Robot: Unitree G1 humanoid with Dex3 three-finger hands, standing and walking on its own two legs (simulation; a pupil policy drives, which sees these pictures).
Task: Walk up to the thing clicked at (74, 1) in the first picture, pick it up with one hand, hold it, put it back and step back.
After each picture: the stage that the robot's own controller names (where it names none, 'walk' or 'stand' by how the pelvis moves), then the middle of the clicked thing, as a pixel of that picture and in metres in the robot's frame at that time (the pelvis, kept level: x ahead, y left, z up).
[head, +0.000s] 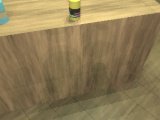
stand; (74, 8) +0.87 +0.05 +0.04
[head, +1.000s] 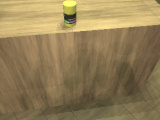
rise first; (70, 13) +0.76 +0.11 +0.06
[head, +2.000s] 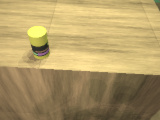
rise first; (39, 43) +0.49 +0.22 +0.06
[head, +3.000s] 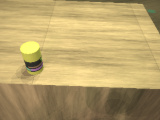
stand; (32, 58) +0.46 +0.21 +0.05
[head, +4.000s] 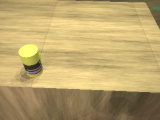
stand; (31, 61) +0.45 +0.22 +0.04
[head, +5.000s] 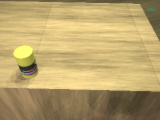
stand; (27, 62) +0.45 +0.23 +0.04
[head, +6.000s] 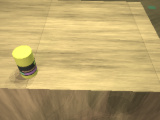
stand; (26, 62) +0.44 +0.23 +0.04
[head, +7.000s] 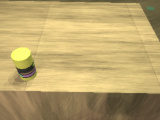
rise first; (24, 64) +0.43 +0.24 +0.04
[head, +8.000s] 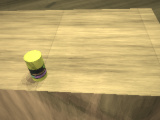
rise first; (36, 66) +0.44 +0.24 +0.04
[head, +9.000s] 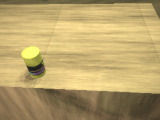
go down; (34, 62) +0.44 +0.24 +0.04
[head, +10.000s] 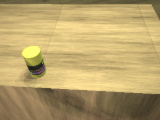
go down; (35, 62) +0.44 +0.24 +0.05
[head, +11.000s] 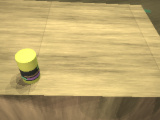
go down; (28, 66) +0.42 +0.21 +0.06
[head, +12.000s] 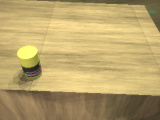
close in; (30, 63) +0.44 +0.21 +0.06
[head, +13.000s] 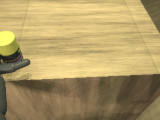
close; (9, 50) +0.45 +0.24 +0.08
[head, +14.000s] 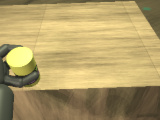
lift; (25, 68) +0.34 +0.18 +0.15
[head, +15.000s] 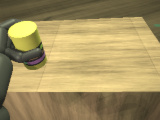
lift; (29, 46) +0.32 +0.16 +0.27
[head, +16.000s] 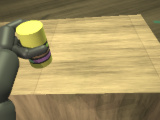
hold; (35, 45) +0.34 +0.14 +0.26
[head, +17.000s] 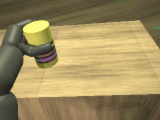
crouch; (42, 45) +0.34 +0.12 +0.27
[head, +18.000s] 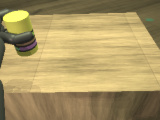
crouch; (22, 34) +0.40 +0.19 +0.25
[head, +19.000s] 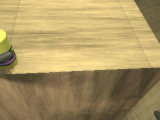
lower; (1, 50) +0.45 +0.23 +0.09
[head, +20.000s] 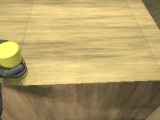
lower; (12, 62) +0.40 +0.22 +0.09
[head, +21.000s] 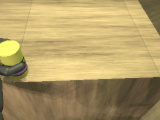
lower; (13, 60) +0.41 +0.22 +0.09
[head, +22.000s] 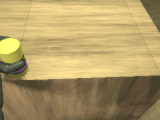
lower; (13, 58) +0.42 +0.22 +0.09
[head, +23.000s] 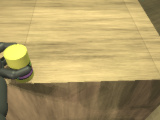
draw back; (20, 64) +0.40 +0.21 +0.08
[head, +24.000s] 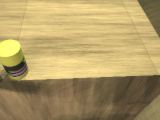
withdraw; (13, 60) +0.40 +0.21 +0.09
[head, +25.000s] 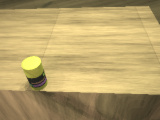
sink last; (35, 73) +0.39 +0.21 +0.07
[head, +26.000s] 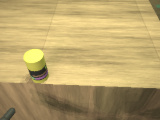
stand; (37, 66) +0.41 +0.20 +0.05
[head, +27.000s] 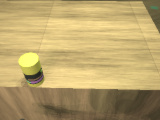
stand; (32, 70) +0.40 +0.21 +0.05
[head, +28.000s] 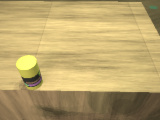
stand; (30, 73) +0.39 +0.21 +0.05
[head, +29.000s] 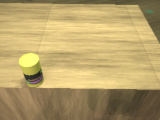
walk; (32, 70) +0.41 +0.20 +0.05
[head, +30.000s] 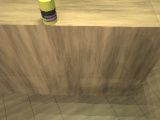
walk; (48, 9) +0.66 +0.17 +0.07
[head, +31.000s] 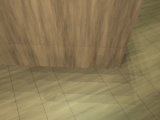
walk; out of the picture +1.04 +0.17 +0.06
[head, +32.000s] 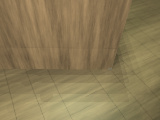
stand; out of the picture +1.08 +0.25 +0.05
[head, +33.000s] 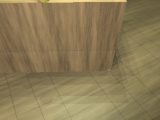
stand; out of the picture +1.10 +0.27 +0.04
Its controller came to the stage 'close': yes
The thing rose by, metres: 0.23
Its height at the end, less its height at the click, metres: +0.00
